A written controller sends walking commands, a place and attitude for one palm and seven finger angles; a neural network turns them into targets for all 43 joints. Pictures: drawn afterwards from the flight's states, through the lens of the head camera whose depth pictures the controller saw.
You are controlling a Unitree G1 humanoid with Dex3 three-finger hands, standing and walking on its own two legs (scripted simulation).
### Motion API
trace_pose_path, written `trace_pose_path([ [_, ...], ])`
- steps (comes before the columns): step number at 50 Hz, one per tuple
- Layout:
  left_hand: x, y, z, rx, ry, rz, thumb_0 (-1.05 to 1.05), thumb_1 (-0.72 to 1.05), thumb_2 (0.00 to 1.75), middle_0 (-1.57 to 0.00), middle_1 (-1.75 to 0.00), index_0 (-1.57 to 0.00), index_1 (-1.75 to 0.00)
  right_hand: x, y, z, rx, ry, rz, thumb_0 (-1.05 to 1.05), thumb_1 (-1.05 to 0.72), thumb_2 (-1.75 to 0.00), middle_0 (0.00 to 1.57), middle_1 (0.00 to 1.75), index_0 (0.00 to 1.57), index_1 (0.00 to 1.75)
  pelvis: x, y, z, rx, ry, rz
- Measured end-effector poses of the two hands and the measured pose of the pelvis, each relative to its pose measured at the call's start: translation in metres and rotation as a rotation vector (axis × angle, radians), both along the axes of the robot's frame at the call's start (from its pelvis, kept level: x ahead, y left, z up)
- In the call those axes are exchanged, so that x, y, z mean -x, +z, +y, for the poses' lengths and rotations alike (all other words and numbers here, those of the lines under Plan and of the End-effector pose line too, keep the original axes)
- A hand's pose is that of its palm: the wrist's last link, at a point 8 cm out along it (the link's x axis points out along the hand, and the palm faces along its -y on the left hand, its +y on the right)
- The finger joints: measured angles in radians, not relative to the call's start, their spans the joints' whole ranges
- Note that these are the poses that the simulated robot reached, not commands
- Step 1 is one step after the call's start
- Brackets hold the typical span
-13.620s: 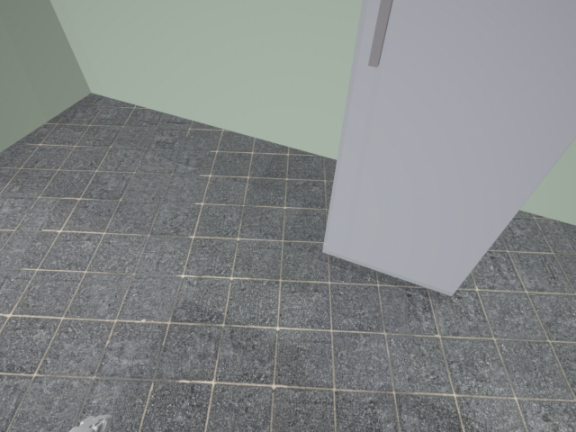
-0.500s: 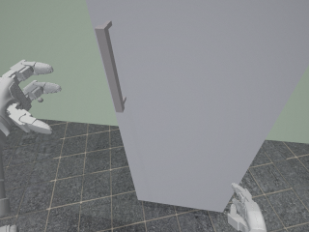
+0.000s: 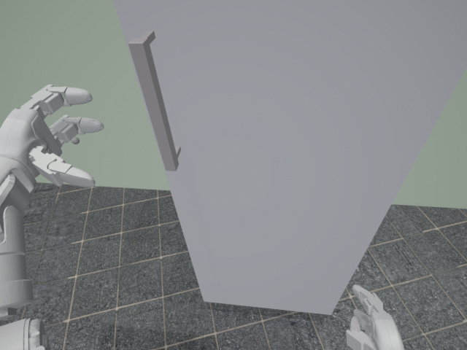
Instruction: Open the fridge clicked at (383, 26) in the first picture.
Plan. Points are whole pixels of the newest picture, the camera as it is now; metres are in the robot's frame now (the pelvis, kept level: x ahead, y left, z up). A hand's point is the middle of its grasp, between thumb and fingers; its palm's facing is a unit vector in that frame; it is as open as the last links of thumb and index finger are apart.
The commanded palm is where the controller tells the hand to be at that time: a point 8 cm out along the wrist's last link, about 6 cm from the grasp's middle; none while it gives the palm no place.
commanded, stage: move the hooked fingers beside the handle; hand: left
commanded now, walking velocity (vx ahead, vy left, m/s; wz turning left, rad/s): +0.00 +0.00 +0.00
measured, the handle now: (161, 108) +0.43 +0.16 +0.23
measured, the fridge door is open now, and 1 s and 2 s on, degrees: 0 0 0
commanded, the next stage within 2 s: feel for the door with the fingertips in 1.64 s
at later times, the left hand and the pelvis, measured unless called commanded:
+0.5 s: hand (87, 134) +0.34 +0.25 +0.24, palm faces +0.05 -1.00 -0.07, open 14.0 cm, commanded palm +0.31 +0.29 +0.24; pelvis +0.00 +0.00 +0.00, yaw +0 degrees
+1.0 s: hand (104, 126) +0.37 +0.24 +0.23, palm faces +0.03 -1.00 -0.04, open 14.0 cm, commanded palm +0.34 +0.28 +0.24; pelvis +0.00 +0.00 +0.00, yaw -1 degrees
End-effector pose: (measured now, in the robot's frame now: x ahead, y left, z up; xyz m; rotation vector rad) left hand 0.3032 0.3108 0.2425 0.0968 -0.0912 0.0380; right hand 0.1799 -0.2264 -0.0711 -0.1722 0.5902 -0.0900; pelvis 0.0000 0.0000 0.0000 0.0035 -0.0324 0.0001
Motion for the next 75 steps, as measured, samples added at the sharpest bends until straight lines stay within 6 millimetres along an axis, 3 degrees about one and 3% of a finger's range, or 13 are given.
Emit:
trace_pose_path([
  [26, -0.016, -0.001, -0.011, 0.03, 0.009, 0.006, -0.01, -0.5, 0.3, -0.3, -1.2, -0.3, -1.2, 0.005, 0.0, -0.011, 0.005, -0.031, 0.009, 0.02, -0.9, -0.9, 0.2, 0.3, 0.2, 0.3, 0.001, 0.0, -0.005, -0.002, -0.002, -0.001],
  [36, -0.03, -0.009, -0.007, 0.045, 0.022, 0.045, -0.01, -0.5, 0.3, -0.3, -1.2, -0.3, -1.2, 0.021, -0.005, -0.017, 0.025, -0.058, 0.054, 0.02, -0.9, -0.9, 0.2, 0.3, 0.2, 0.3, 0.005, 0.0, -0.004, 0.001, -0.002, 0.004],
  [45, -0.047, -0.005, -0.02, 0.056, -0.022, 0.021, -0.01, -0.5, 0.3, -0.3, -1.2, -0.3, -1.2, 0.039, -0.011, -0.02, 0.029, -0.087, 0.096, 0.02, -0.9, -0.9, 0.2, 0.3, 0.2, 0.3, 0.004, 0.0, 0.0, 0.001, -0.01, 0.012],
  [51, -0.047, -0.01, -0.019, 0.048, -0.006, 0.024, -0.01, -0.5, 0.3, -0.3, -1.2, -0.3, -1.2, 0.045, -0.012, -0.02, 0.016, -0.105, 0.104, 0.02, -0.9, -0.9, 0.2, 0.3, 0.2, 0.3, 0.002, 0.001, 0.002, -0.001, -0.023, 0.016],
  [59, -0.037, -0.006, -0.024, 0.049, -0.018, -0.003, -0.01, -0.5, 0.3, -0.3, -1.2, -0.3, -1.2, 0.035, -0.011, -0.014, 0.015, -0.08, 0.094, 0.02, -0.9, -0.9, 0.2, 0.3, 0.2, 0.3, 0.001, 0.001, 0.002, -0.001, -0.016, 0.007],
  [75, -0.037, -0.004, -0.027, 0.051, -0.004, 0.018, -0.01, -0.5, 0.3, -0.3, -1.2, -0.3, -1.2, 0.01, -0.001, -0.008, -0.001, -0.046, 0.033, 0.02, -0.9, -0.9, 0.2, 0.3, 0.2, 0.3, 0.002, 0.001, -0.002, -0.001, -0.008, 0.005],
])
